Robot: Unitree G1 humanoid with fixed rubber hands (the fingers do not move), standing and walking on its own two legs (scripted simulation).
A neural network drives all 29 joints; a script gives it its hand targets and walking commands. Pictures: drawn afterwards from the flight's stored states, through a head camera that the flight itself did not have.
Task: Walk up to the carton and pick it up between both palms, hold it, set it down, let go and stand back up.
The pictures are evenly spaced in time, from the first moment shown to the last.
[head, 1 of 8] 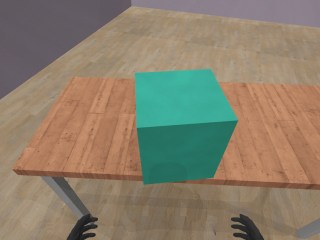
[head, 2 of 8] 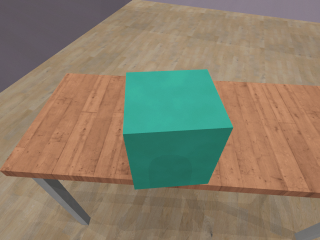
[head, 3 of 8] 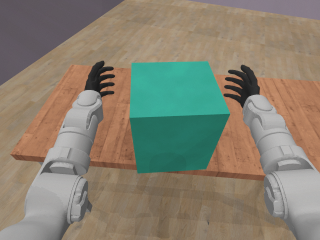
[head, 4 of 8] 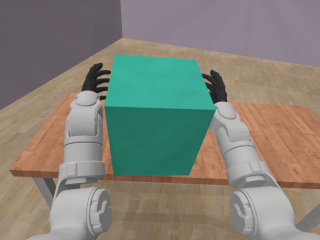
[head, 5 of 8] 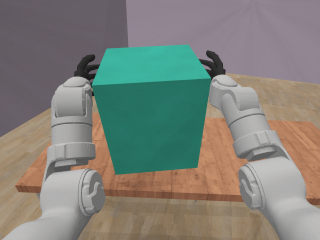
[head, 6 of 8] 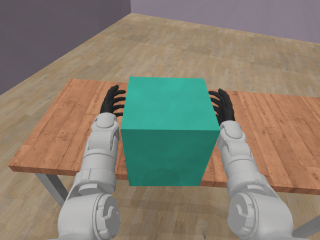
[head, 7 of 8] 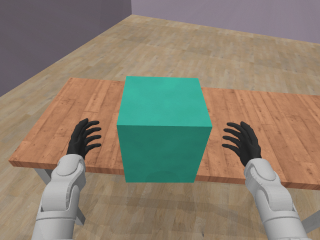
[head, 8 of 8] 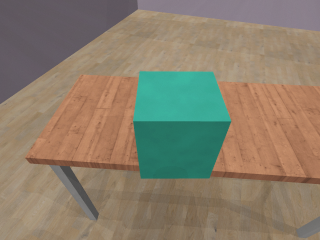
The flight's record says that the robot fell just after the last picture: no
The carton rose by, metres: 0.22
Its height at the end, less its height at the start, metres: +0.00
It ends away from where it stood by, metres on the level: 0.02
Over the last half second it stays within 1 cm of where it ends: yes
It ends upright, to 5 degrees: yes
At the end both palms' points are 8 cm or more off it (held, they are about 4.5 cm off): yes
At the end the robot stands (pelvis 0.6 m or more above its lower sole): yes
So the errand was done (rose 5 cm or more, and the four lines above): yes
